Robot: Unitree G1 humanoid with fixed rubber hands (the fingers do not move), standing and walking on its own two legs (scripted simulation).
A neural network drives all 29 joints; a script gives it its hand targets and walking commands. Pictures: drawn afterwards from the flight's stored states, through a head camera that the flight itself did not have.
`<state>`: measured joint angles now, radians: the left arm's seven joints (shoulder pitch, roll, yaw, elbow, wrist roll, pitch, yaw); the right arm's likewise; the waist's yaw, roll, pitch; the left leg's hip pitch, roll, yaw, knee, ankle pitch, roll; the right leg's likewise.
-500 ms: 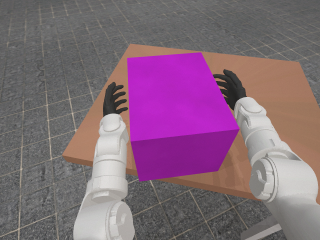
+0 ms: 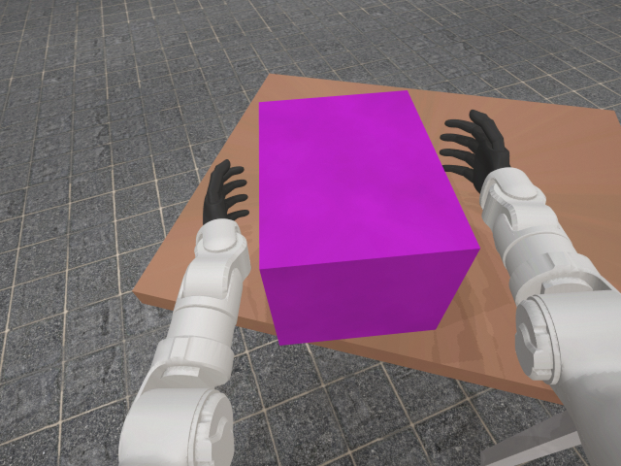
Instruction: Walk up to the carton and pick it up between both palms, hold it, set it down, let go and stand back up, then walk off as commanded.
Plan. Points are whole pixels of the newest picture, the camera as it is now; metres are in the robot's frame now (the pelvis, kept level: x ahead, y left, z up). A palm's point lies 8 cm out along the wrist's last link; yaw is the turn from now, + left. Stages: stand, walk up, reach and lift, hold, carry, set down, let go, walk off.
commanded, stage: set down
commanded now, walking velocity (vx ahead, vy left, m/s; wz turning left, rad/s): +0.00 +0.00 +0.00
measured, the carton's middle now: (345, 213) +0.45 +0.03 +0.06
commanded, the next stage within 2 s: none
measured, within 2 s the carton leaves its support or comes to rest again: neither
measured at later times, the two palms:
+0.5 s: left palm (201, 252) +0.32 +0.20 +0.11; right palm (556, 214) +0.42 -0.22 +0.13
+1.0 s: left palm (190, 297) +0.27 +0.19 +0.11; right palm (602, 313) +0.32 -0.26 +0.08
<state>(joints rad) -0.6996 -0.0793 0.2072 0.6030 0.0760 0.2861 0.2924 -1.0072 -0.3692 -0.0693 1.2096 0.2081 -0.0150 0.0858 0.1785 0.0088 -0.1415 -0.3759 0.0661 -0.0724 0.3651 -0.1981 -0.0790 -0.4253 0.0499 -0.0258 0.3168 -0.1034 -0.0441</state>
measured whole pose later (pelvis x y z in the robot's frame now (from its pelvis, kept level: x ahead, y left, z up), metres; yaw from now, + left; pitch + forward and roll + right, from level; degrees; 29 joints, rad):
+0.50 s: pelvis -0.04 -0.02 +0.00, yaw +0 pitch +9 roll +1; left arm -0.62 0.03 0.16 0.54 -0.05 0.34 0.30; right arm -0.87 -0.48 -0.03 1.07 0.28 0.11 0.20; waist 0.17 0.01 -0.14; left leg -0.38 0.07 -0.07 0.37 -0.16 -0.06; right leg -0.46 0.05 -0.03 0.38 -0.09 -0.06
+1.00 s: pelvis -0.04 -0.01 +0.00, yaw +0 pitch +6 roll +0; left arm -0.22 0.00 0.11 -0.04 -0.05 0.50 0.28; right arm -0.36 -0.52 -0.03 0.59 0.33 0.08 0.25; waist 0.06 0.01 -0.09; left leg -0.31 0.07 -0.07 0.37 -0.16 -0.08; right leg -0.36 0.05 -0.03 0.32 -0.06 -0.06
